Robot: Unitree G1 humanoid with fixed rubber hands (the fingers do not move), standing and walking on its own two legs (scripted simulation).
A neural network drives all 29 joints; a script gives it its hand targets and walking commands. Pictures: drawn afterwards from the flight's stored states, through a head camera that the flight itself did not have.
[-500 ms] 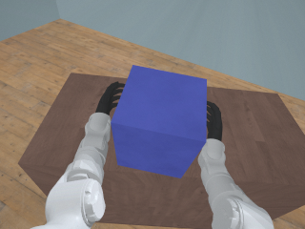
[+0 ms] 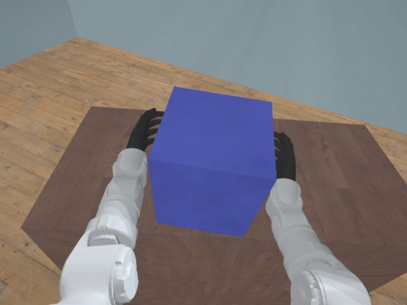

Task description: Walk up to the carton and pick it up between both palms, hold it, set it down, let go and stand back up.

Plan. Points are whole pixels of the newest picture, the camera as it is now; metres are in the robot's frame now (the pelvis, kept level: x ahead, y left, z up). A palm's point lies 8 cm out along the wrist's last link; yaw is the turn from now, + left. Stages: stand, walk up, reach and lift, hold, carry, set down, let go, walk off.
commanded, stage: reach and lift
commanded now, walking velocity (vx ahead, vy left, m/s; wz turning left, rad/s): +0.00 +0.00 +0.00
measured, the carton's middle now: (210, 166) +0.42 -0.01 +0.06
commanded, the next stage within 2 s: hold in 1.94 s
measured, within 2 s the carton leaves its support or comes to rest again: neither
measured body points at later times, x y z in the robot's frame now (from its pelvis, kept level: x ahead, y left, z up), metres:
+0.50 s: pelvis -0.01 +0.01 +0.00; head -0.05 +0.06 +0.44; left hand +0.38 +0.17 +0.19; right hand +0.37 -0.14 +0.18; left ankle +0.00 +0.12 -0.75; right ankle +0.00 -0.12 -0.75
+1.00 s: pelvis -0.03 -0.01 +0.00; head -0.08 +0.02 +0.44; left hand +0.37 +0.15 +0.23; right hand +0.37 -0.16 +0.21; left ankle +0.00 +0.12 -0.75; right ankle +0.00 -0.12 -0.75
